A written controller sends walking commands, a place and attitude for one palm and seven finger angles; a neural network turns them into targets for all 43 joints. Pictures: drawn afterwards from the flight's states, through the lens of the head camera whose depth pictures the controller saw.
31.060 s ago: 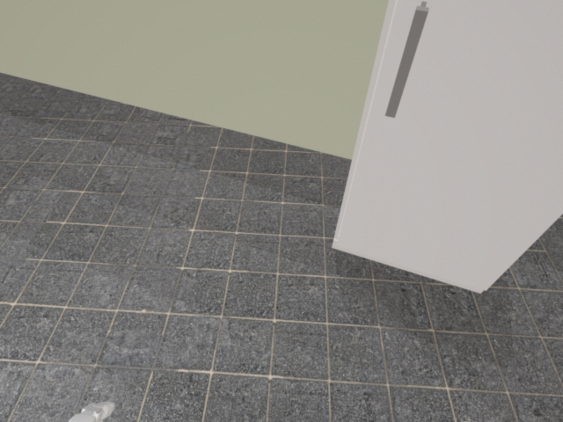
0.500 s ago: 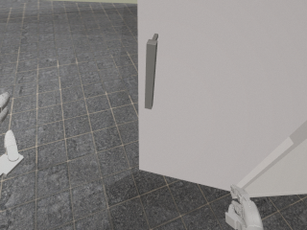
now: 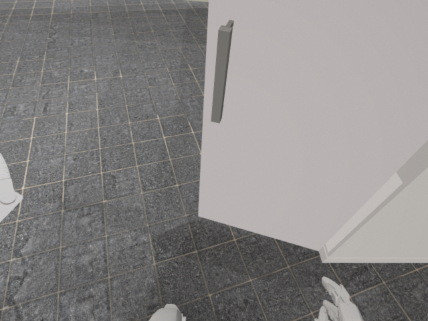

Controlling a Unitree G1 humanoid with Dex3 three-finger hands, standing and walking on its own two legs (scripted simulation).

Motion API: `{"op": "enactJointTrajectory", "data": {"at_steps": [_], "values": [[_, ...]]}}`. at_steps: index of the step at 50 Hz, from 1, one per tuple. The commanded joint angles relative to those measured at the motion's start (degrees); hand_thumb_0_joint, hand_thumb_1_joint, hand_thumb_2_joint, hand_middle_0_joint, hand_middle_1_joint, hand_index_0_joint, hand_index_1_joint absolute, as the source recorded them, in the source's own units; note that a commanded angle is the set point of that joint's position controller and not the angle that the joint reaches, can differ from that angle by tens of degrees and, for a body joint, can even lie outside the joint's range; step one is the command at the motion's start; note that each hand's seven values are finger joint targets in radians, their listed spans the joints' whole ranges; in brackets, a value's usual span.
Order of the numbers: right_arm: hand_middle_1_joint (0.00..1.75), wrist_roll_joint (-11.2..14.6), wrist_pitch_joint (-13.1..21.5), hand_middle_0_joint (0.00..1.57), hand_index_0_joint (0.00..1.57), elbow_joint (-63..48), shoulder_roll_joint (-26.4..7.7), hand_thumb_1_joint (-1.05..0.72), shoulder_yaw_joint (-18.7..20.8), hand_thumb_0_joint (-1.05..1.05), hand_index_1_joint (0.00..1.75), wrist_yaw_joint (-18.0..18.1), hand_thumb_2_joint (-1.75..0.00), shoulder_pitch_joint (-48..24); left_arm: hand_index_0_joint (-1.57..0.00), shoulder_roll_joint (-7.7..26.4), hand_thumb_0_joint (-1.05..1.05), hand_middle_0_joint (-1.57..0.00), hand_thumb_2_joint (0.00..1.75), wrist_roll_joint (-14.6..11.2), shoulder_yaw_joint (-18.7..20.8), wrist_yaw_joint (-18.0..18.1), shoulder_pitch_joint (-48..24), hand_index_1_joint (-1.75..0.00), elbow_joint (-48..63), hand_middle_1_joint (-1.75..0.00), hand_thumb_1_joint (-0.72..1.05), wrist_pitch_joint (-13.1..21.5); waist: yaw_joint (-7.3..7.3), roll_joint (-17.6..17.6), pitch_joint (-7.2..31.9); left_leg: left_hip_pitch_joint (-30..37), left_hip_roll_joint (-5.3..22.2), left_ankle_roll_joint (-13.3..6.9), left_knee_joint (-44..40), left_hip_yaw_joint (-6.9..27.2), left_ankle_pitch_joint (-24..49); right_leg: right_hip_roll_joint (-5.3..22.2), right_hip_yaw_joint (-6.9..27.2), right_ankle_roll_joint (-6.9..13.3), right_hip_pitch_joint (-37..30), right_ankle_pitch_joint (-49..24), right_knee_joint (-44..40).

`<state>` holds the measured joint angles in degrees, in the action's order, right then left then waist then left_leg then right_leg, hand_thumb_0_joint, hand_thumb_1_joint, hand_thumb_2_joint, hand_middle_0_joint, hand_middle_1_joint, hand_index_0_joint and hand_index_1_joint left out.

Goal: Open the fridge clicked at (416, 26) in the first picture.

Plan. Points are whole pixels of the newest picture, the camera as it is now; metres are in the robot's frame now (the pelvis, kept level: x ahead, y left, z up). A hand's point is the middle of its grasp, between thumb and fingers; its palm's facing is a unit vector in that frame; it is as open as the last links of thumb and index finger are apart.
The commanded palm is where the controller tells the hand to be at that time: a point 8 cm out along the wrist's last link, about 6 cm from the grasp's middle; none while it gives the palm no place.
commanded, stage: step back with the hand held close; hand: left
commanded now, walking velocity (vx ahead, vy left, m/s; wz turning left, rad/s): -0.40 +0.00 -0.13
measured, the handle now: (222, 76) +0.63 +0.01 +0.13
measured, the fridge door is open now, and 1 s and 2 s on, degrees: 73 73 73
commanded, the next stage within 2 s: stop stepping back and stand still in 0.18 s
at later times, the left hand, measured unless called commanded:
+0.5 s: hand out of the picture +0.08 +0.26 +0.19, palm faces +0.41 -0.81 -0.43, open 7.4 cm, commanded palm +0.03 +0.29 +0.20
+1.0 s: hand out of the picture +0.06 +0.27 +0.19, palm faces +0.39 -0.80 -0.45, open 7.4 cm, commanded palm +0.01 +0.31 +0.20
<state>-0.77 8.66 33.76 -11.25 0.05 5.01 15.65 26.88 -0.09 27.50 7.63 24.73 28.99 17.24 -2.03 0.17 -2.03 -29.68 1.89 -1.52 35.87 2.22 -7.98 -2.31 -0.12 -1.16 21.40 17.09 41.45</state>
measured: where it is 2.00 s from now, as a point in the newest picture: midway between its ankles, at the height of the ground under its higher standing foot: outside the picture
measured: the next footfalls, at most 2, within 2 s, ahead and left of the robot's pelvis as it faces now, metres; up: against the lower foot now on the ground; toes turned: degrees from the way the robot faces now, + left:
right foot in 0.02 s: +0.04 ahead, -0.13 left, +0.00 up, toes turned +3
left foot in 0.24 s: +0.04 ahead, +0.12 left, +0.00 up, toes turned +1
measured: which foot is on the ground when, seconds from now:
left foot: down 0.00-0.06, up 0.08-0.22, down 0.24-0.48, up 0.50-0.68, down 0.70-1.00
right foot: up 0.00-0.00, down 0.02-0.24, up 0.26-0.46, down 0.48-1.00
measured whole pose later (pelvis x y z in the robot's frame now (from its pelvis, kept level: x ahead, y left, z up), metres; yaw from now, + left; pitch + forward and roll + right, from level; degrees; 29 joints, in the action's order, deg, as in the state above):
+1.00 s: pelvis -0.15 +0.02 +0.01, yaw -4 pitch +0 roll +0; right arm -1.2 7.6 38.6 -11.3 -0.8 3.1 17.3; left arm 24.0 -0.5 23.9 8.7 29.6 26.0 13.4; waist -0.4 1.0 2.5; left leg -21.8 1.0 -0.5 44.4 -2.6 -23.5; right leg -1.3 -3.6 3.0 16.3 17.0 33.6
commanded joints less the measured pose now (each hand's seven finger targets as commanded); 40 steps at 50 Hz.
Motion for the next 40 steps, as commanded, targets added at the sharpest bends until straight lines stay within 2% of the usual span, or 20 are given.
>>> {"op": "enactJointTrajectory", "data": {"at_steps": [1, 2, 3, 4, 6, 9, 10, 11, 12, 13, 16, 21, 22, 24, 25, 29, 33, 36, 38, 40], "values": [[0.3, 0.54, 3.73, 0.2, 0.2, -9.79, -8.29, -0.9, 3.88, 0.0, 0.3, -0.05, -0.9, -9.25, -0.2, 9.21, 0.0, -0.2, 0.9, -1.29, 7.99, 0.42, 6.22, -0.3, 9.55, -0.3, 0.9, 3.96, 3.18, -3.27, 5.86, -7.44, 3.21, -1.2, -8.57, 3.7, -27.46, 4.62, 10.56, 4.41, -7.53, 7.71, -13.12], [0.3, -0.09, 3.3, 0.2, 0.2, -8.92, -8.2, -0.9, 4.37, 0.0, 0.3, -0.3, -0.9, -9.03, -0.2, 10.89, 0.0, -0.2, 0.9, -1.43, 9.35, 0.73, 6.34, -0.3, 8.72, -0.3, 0.9, 3.91, 2.94, 0.82, 3.82, -1.05, 0.48, 1.23, 2.03, 0.29, -22.87, 11.77, 19.57, 7.62, 2.97, 13.56, -22.22], [0.3, -0.08, 2.77, 0.2, 0.2, -7.55, -5.95, -0.9, 3.17, 0.0, 0.3, -0.86, -0.9, -9.01, -0.2, 10.98, 0.0, -0.2, 0.9, -1.96, 7.4, 1.22, 4.08, -0.3, 10.21, -0.3, 0.9, 4.05, 2.87, 6.35, 3.49, 6.81, -2.2, 3.81, 14.36, -3.06, -14.18, 20.93, 26.27, 11.3, 10.87, 3.53, -28.08], [0.3, 0.08, 2.61, 0.2, 0.2, -6.21, -6.09, -0.9, 3.43, 0.0, 0.3, -1.2, -0.9, -9.18, -0.2, 10.69, 0.0, -0.2, 0.9, -1.96, 6.15, 1.57, 2.11, -0.3, 10.95, -0.3, 0.9, 3.36, 4.0, 9.92, 8.06, 5.52, -2.46, 3.63, 22.13, -1.32, -15.4, 22.14, 25.02, 12.34, 5.38, -15.26, -25.31], [0.3, -0.29, 2.5, 0.2, 0.2, -6.86, -4.98, -0.9, 2.84, 0.0, 0.3, -0.51, -0.9, -8.8, -0.2, 10.96, 0.0, -0.2, 0.9, -1.21, 6.45, 1.47, 0.06, -0.3, 12.91, -0.3, 0.9, 1.88, 3.58, 12.91, 11.95, 3.45, -0.81, 3.13, 18.41, -1.22, -16.72, 19.25, 18.35, 10.71, -3.68, -34.39, -18.42], [0.3, -0.12, 1.84, 0.2, 0.2, -5.78, -6.1, -0.9, 2.23, 0.0, 0.3, 0.9, -0.9, -8.79, -0.2, 9.18, 0.0, -0.2, 0.9, -1.41, 4.54, 1.16, -2.06, -0.3, 11.59, -0.3, 0.9, 0.72, 2.0, 6.2, 9.49, 15.48, -2.18, 2.7, -5.88, -4.91, -3.0, 11.35, 9.59, 4.61, -0.04, -37.12, -9.8], [0.3, 0.39, 2.08, 0.2, 0.2, -6.03, -7.54, -0.9, 2.5, 0.0, 0.3, 1.29, -0.9, -8.86, -0.2, 8.46, 0.0, -0.2, 0.9, -1.66, 3.26, 1.01, -3.73, -0.3, 13.16, -0.3, 0.9, 0.98, 1.98, -2.13, 10.44, 17.62, 1.57, 1.93, -13.03, -2.73, 9.01, 7.36, 7.29, 1.92, -0.62, -31.03, -4.6], [0.3, 0.34, 2.62, 0.2, 0.2, -6.63, -9.03, -0.9, 3.23, 0.0, 0.3, 1.38, -0.9, -9.15, -0.2, 8.54, 0.0, -0.2, 0.9, -1.51, 3.81, 1.1, -4.44, -0.3, 14.79, -0.3, 0.9, 1.46, 2.84, -14.38, 12.79, 16.82, 12.06, -1.88, -15.86, 7.27, 22.49, 2.19, 4.73, -0.44, 0.16, -10.9, 4.84], [0.3, -0.2, 3.56, 0.2, 0.2, -6.74, -8.09, -0.9, 3.8, 0.0, 0.3, 1.24, -0.9, -9.08, -0.2, 9.38, 0.0, -0.2, 0.9, -1.11, 4.14, 1.23, -5.32, -0.3, 16.29, -0.3, 0.9, 2.23, 3.42, -18.19, 14.18, 16.9, 18.33, -5.13, -16.18, 11.24, 29.48, 0.71, 4.6, -0.42, 2.26, 10.63, 13.7], [0.3, 0.13, 4.29, 0.2, 0.2, -5.39, -7.26, -0.9, 4.13, 0.0, 0.3, 0.57, -0.9, -6.81, -0.2, 7.96, 0.0, -0.2, 0.9, -2.02, 4.7, 1.24, -2.03, -0.3, 11.8, -0.3, 0.9, 3.01, 3.47, -12.75, 14.03, 18.7, 18.62, -6.59, -16.02, 6.94, 28.12, -0.32, 5.93, 0.23, 4.29, 13.66, 19.03], [0.3, -0.15, 4.62, 0.2, 0.2, -6.5, -8.53, -0.9, 4.9, 0.0, 0.3, -0.52, -0.9, -6.62, -0.2, 6.97, 0.0, -0.2, 0.9, -3.3, 5.21, 0.69, 1.09, -0.3, 13.97, -0.3, 0.9, 1.49, 2.63, -10.48, 14.48, 15.25, 18.24, -8.92, -15.95, 8.8, 13.62, 1.04, 3.99, -0.64, 2.44, 11.74, 17.84], [0.3, 1.14, 3.28, 0.2, 0.2, -9.45, -8.14, -0.9, 3.0, 0.0, 0.3, -1.17, -0.9, -8.94, -0.2, 5.71, 0.0, -0.2, 0.9, -2.18, 3.1, 1.27, 2.17, -0.3, 14.33, -0.3, 0.9, -1.28, 2.69, -11.99, 8.1, -1.59, 7.97, -0.66, -19.9, -0.23, -33.53, -0.73, -5.55, 1.67, -15.76, 8.77, -8.22], [0.3, 0.86, 2.59, 0.2, 0.2, -9.67, -7.92, -0.9, 2.77, 0.0, 0.3, -0.94, -0.9, -8.82, -0.2, 7.16, 0.0, -0.2, 0.9, -1.65, 4.01, 1.46, 1.97, -0.3, 13.36, -0.3, 0.9, -2.02, 2.42, -7.75, 6.21, -1.84, 4.0, 0.78, -14.71, -2.74, -33.39, 1.39, -1.98, 3.49, -14.12, 12.38, -15.27], [0.3, 0.17, 0.95, 0.2, 0.2, -8.79, -6.89, -0.9, 2.21, 0.0, 0.3, -0.66, -0.9, -9.49, -0.2, 9.82, 0.0, -0.2, 0.9, -2.09, 4.76, 1.52, -0.41, -0.3, 10.84, -0.3, 0.9, -2.75, 2.7, 10.1, 2.29, 2.84, -1.8, 2.84, 14.96, -4.11, -18.49, 19.55, 26.35, 12.48, 4.15, 29.39, -33.96], [0.3, -0.44, 0.81, 0.2, 0.2, -7.39, -7.28, -0.9, 1.85, 0.0, 0.3, -0.49, -0.9, -10.16, -0.2, 11.72, 0.0, -0.2, 0.9, -2.15, 5.6, 2.3, -4.88, -0.3, 11.76, -0.3, 0.9, -2.41, 2.6, 10.19, 1.24, 0.93, -0.83, 2.74, 23.07, -1.71, -14.07, 24.23, 27.93, 14.42, 5.29, 20.73, -35.31], [0.3, -0.27, 0.97, 0.2, 0.2, -5.58, -6.63, -0.9, 1.27, 0.0, 0.3, 0.57, -0.9, -7.26, -0.2, 6.33, 0.0, -0.2, 0.9, -1.75, 2.06, 2.71, -0.94, -0.3, 4.83, -0.3, 0.9, -3.21, 1.82, 4.8, 4.69, 7.45, 0.77, 1.42, 10.58, -2.92, -12.56, 16.73, 13.78, 9.51, 1.86, 15.29, -26.76], [0.3, -0.16, 2.31, 0.2, 0.2, -4.79, -7.67, -0.9, 1.53, 0.0, 0.3, 1.66, -0.9, -6.46, -0.2, 5.46, 0.0, -0.2, 0.9, -1.04, 0.06, 3.19, -2.78, -0.3, 4.45, -0.3, 0.9, -2.87, 1.43, 2.06, 3.79, 16.73, -0.28, -0.55, -9.62, -5.93, -15.3, 11.96, 8.18, 6.31, 1.83, 16.93, -20.19], [0.3, 0.28, 3.09, 0.2, 0.2, -6.49, -10.11, -0.9, 2.29, 0.0, 0.3, 1.56, -0.9, -6.61, -0.2, 7.12, 0.0, -0.2, 0.9, -0.62, 1.67, 3.35, -3.67, -0.3, 10.43, -0.3, 0.9, -1.35, 1.79, -12.43, 4.7, 17.65, 14.22, -6.67, -20.79, 15.77, -16.08, 1.96, -1.87, 1.16, 4.24, 4.54, 0.75], [0.3, -0.8, 3.3, 0.2, 0.2, -5.03, -8.28, -0.9, 1.71, 0.0, 0.3, 1.18, -0.9, -7.1, -0.2, 8.36, 0.0, -0.2, 0.9, -0.12, 3.02, 2.75, -3.15, -0.3, 10.7, -0.3, 0.9, -0.84, 1.27, -14.53, 2.1, 8.95, 15.64, -8.06, -28.01, 19.05, -31.59, 2.55, -0.95, 0.95, 2.18, 10.84, 7.21], [0.3, -0.86, 3.61, 0.2, 0.2, -5.16, -8.43, -0.9, 1.75, 0.0, 0.3, 0.55, -0.9, -7.09, -0.2, 7.22, 0.0, -0.2, 0.9, 0.1, 2.68, 2.73, -2.53, -0.3, 10.33, -0.3, 0.9, -1.17, 1.76, -11.48, -0.41, 3.55, 13.92, -6.9, -26.04, 13.31, -28.59, 2.87, -2.14, 1.32, -4.25, 8.03, 0.39]]}}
